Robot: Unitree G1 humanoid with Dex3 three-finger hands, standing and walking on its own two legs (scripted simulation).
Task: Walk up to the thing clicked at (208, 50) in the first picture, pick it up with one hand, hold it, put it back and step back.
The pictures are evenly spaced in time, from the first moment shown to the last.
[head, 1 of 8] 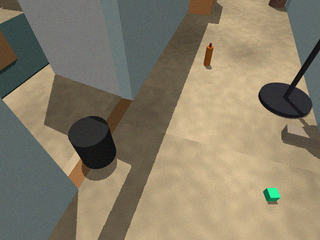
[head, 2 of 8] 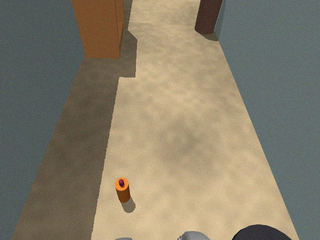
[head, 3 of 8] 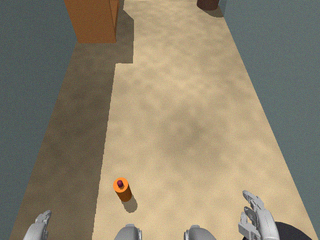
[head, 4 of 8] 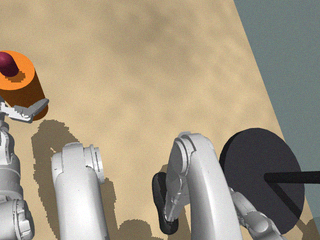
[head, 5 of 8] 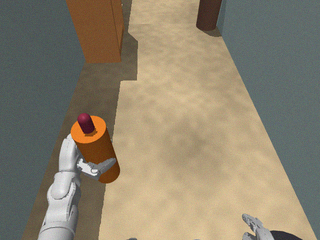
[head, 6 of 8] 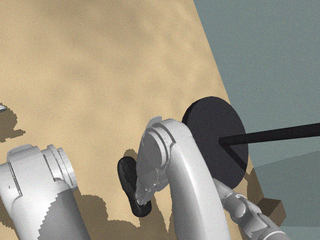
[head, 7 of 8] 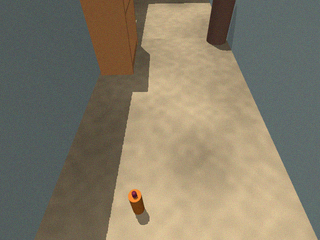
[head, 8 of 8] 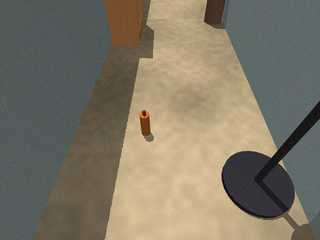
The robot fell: no
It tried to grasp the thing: yes
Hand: left
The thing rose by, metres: 0.67
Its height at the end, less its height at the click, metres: +0.00
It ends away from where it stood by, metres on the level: 0.02
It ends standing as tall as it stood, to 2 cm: yes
